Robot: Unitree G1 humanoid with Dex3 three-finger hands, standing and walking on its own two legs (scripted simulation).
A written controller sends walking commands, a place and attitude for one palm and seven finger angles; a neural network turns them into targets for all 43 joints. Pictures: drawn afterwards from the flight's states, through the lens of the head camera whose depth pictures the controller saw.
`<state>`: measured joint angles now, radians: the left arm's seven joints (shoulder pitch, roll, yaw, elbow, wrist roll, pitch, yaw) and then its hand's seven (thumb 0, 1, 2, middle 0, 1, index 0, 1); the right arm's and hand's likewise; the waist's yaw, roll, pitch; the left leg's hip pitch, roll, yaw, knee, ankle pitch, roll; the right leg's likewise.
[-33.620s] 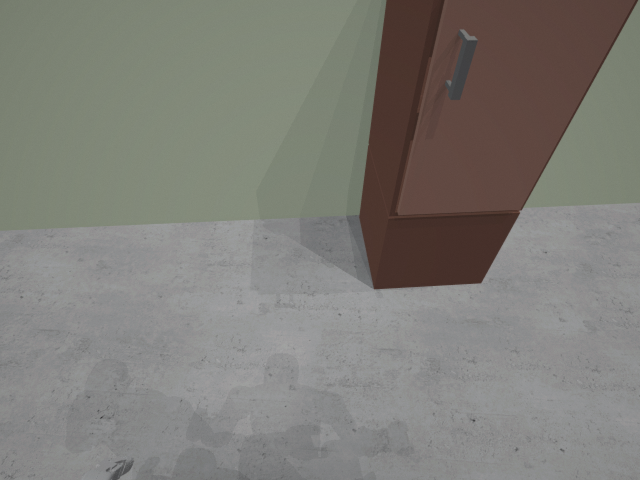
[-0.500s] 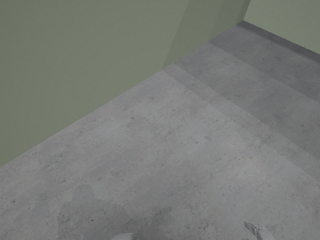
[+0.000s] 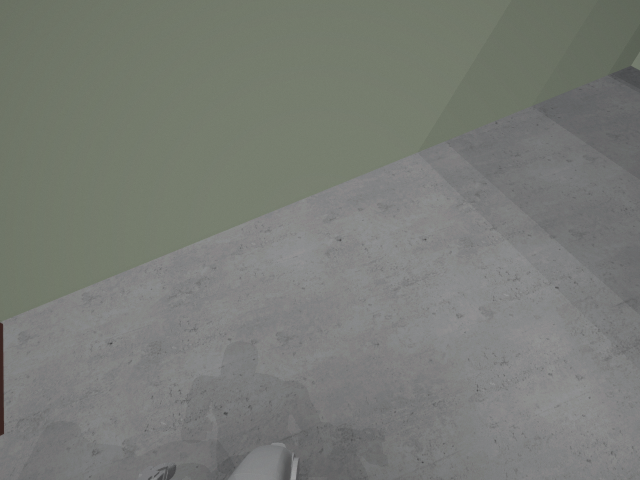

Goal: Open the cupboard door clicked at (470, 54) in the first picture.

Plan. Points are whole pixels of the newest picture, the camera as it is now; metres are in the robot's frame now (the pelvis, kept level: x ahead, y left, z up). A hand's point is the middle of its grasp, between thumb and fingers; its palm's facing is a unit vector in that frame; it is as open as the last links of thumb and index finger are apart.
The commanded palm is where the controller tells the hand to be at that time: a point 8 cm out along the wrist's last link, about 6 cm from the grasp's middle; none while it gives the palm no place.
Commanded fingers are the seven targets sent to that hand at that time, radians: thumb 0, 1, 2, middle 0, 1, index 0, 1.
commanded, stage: turn to face it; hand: left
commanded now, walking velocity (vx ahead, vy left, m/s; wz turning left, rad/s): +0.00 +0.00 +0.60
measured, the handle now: out of the picture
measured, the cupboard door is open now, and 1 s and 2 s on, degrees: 48 48 48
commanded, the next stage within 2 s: none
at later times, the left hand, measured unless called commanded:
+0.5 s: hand out of the picture +0.05 +0.23 -0.16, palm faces +0.32 -0.90 -0.29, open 7.4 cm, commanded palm none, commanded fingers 0.00 0.90 0.90 -0.20 -0.30 -0.20 -0.30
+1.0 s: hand out of the picture -0.05 +0.16 -0.19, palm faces +0.62 -0.74 -0.23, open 7.4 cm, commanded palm none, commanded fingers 0.00 0.90 0.90 -0.20 -0.30 -0.20 -0.30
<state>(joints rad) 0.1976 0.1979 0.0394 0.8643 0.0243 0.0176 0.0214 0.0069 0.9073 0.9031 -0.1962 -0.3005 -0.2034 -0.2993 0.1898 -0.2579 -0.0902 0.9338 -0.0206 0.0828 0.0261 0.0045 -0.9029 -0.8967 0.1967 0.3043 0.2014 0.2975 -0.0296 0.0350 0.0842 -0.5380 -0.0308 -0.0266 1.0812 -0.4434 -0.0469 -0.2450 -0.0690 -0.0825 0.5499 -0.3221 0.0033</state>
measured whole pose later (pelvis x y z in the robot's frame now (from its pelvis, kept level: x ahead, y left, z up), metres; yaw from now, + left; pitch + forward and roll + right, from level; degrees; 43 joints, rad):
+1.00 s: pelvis +0.04 -0.03 -0.01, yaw +38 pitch +0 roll +1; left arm 0.23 0.24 0.06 0.92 0.02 0.06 0.02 0.01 0.91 0.90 -0.20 -0.30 -0.21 -0.30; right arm 0.09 -0.23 -0.05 0.89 -0.02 0.03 0.02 0.00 -0.90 -0.90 0.19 0.30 0.20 0.30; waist 0.01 -0.07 0.12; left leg -0.33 -0.01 0.06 0.63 -0.29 0.03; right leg -0.39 -0.13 -0.10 1.03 -0.55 0.07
